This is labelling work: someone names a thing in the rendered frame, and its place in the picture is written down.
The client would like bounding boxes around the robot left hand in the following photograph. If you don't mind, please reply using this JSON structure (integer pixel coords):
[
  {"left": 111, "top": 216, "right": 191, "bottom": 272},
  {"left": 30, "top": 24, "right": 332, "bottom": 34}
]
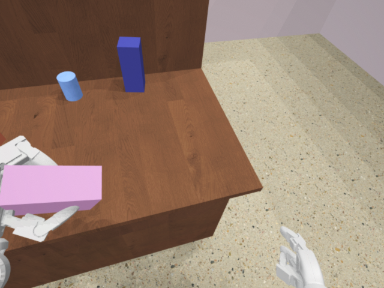
[{"left": 0, "top": 136, "right": 79, "bottom": 242}]

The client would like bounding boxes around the robot right hand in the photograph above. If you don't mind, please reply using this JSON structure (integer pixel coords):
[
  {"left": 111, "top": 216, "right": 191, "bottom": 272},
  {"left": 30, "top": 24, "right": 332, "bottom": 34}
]
[{"left": 276, "top": 226, "right": 325, "bottom": 288}]

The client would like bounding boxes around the sponge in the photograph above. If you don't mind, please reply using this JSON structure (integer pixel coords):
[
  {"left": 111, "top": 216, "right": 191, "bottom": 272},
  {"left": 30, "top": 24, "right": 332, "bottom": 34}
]
[{"left": 0, "top": 165, "right": 102, "bottom": 216}]

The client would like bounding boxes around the table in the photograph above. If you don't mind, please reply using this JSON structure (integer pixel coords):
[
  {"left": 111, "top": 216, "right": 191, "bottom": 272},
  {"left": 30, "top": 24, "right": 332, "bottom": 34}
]
[{"left": 0, "top": 0, "right": 263, "bottom": 288}]

